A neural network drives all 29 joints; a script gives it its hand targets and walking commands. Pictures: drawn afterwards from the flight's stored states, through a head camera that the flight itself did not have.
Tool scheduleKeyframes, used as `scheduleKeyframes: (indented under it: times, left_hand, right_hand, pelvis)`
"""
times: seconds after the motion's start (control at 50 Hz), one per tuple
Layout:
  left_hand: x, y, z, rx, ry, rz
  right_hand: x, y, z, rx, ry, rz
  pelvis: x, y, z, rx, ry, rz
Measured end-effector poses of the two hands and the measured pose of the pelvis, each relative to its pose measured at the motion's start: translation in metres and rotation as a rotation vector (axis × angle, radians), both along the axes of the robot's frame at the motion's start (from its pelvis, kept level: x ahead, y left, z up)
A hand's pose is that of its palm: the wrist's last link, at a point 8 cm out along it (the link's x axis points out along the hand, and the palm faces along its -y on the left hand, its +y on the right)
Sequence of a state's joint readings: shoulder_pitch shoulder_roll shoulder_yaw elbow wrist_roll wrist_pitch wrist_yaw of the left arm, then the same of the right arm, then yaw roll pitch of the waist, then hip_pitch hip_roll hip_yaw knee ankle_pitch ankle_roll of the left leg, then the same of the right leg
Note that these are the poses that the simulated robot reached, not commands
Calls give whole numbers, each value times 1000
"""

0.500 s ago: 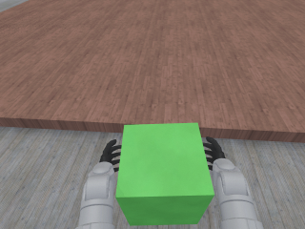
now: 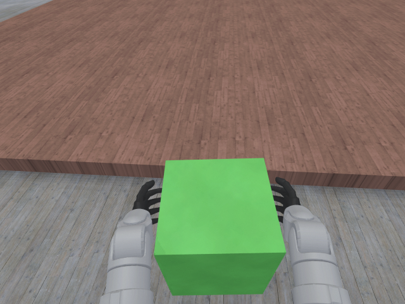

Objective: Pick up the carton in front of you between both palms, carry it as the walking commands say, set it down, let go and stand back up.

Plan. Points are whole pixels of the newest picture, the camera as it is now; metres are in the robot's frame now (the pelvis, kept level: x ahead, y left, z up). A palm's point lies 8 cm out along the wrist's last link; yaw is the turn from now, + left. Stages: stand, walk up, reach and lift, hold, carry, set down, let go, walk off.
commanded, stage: hold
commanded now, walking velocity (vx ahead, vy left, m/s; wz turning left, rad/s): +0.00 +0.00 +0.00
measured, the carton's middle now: (216, 229) +0.30 +0.00 -0.02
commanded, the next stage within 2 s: carry in 0.08 s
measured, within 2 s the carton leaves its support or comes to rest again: neither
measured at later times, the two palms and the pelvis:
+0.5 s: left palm (155, 169) +0.39 +0.13 +0.08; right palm (289, 162) +0.40 -0.17 +0.09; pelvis +0.11 -0.01 +0.00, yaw +0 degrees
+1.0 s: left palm (184, 102) +0.67 +0.08 +0.08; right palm (281, 100) +0.67 -0.22 +0.08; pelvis +0.40 -0.07 -0.01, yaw +1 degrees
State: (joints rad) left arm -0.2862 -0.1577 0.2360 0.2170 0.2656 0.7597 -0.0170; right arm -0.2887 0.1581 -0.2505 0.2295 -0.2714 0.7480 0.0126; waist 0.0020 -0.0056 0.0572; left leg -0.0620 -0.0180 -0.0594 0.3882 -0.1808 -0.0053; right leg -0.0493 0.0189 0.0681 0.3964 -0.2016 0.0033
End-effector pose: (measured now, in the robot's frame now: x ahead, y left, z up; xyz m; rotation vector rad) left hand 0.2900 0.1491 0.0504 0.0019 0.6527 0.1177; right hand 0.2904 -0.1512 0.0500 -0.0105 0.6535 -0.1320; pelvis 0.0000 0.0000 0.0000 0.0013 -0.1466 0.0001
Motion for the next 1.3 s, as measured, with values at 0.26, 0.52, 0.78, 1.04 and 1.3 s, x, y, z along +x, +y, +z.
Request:
scheduleKeyframes:
  times: [0.26,0.52,0.78,1.04,1.3]
  left_hand:
    - [30,-9,17,1,-51,-12]
    - [107,-14,34,-30,16,50]
    - [247,-39,41,-53,63,-16]
    - [404,-70,43,-43,40,74]
    - [631,-61,105,-13,-113,11]
  right_hand:
    - [25,-9,15,13,-51,-22]
    - [115,-13,36,38,16,-12]
    - [226,-37,39,63,59,-122]
    - [410,-68,38,104,41,-55]
    - [630,-60,105,16,-113,-26]
  pelvis:
    - [26,-5,-7,4,148,-34]
    - [122,-10,-6,34,234,-3]
    - [259,-20,0,-6,243,-44]
    - [416,-71,-5,3,227,11]
    - [591,-56,-14,-3,223,-27]
